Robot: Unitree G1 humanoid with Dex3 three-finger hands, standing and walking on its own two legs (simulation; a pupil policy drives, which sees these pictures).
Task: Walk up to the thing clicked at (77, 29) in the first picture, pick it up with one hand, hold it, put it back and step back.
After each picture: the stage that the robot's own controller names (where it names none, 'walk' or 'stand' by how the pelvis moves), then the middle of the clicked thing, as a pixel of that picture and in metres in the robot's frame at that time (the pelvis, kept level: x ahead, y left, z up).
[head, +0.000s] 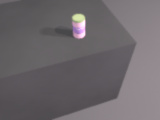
stand; (78, 26) +0.75 +0.06 -0.06
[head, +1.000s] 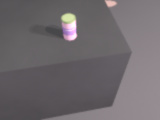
rise first; (69, 27) +0.68 +0.13 -0.03
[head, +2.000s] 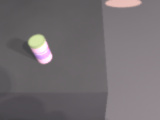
rise first; (40, 49) +0.50 +0.24 -0.03
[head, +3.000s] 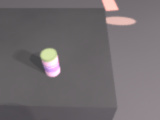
stand; (50, 63) +0.48 +0.18 -0.05
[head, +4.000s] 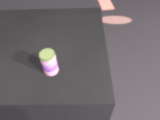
stand; (49, 62) +0.49 +0.19 -0.06
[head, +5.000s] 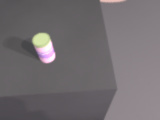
stand; (44, 48) +0.49 +0.20 -0.04
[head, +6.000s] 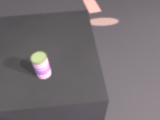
stand; (41, 65) +0.49 +0.22 -0.06
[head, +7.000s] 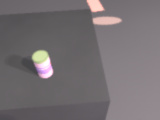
stand; (43, 64) +0.49 +0.22 -0.06
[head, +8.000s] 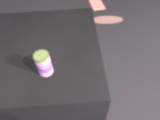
stand; (43, 63) +0.49 +0.22 -0.06
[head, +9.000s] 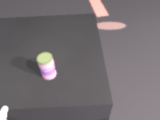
rise first; (47, 66) +0.49 +0.21 -0.06
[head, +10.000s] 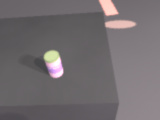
go down; (54, 64) +0.50 +0.20 -0.05
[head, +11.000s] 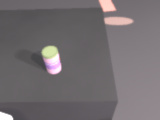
go down; (52, 60) +0.50 +0.19 -0.04
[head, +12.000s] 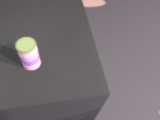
go down; (29, 54) +0.47 +0.19 -0.01
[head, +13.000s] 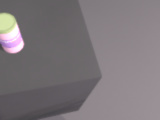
close in; (8, 34) +0.50 +0.20 +0.02
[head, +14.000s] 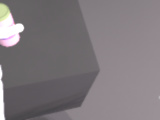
close; (3, 26) +0.52 +0.20 +0.04
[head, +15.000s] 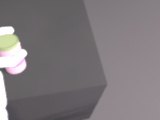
lift; (11, 54) +0.44 +0.22 +0.02
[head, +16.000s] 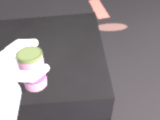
lift; (33, 69) +0.32 +0.17 +0.15
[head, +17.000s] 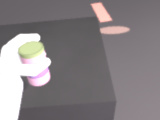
hold; (35, 64) +0.33 +0.17 +0.17
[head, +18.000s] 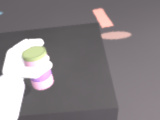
hold; (38, 68) +0.33 +0.16 +0.16
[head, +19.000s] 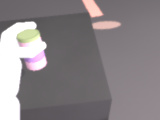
crouch; (32, 50) +0.41 +0.18 +0.15
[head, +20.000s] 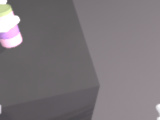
lower; (5, 26) +0.51 +0.20 +0.11
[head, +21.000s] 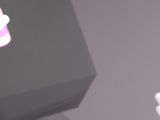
lower; out of the picture +0.53 +0.21 +0.04
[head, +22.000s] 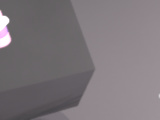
lower; out of the picture +0.53 +0.21 +0.04
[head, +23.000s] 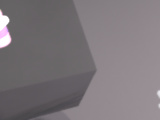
lower; out of the picture +0.53 +0.21 +0.04
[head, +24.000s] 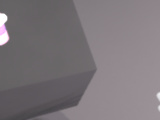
lower; out of the picture +0.53 +0.22 +0.04
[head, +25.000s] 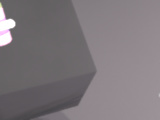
open; out of the picture +0.53 +0.20 +0.04
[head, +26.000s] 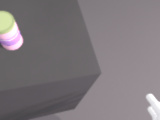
sink last; (7, 32) +0.50 +0.19 +0.03
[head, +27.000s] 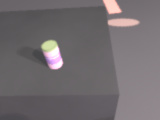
sink last; (52, 55) +0.52 +0.21 +0.00
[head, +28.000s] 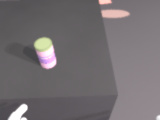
stand; (46, 53) +0.49 +0.19 +0.00
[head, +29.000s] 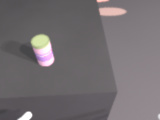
stand; (43, 51) +0.49 +0.20 +0.01
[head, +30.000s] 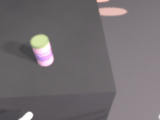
stand; (42, 50) +0.49 +0.20 +0.01
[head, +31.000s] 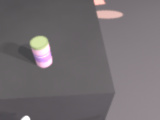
stand; (41, 52) +0.50 +0.20 +0.01
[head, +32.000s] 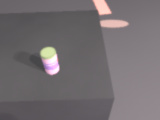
stand; (50, 61) +0.51 +0.19 -0.05
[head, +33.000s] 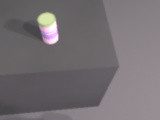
walk; (48, 29) +0.57 +0.16 -0.04
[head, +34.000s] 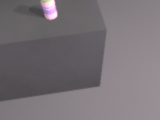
walk; (48, 6) +0.78 +0.24 -0.03
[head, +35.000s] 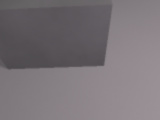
stand; out of the picture +1.11 +0.17 -0.03
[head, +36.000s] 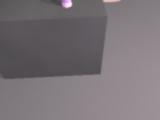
stand; out of the picture +1.10 +0.16 -0.06
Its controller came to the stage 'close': yes
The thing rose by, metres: 0.23
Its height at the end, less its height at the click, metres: +0.00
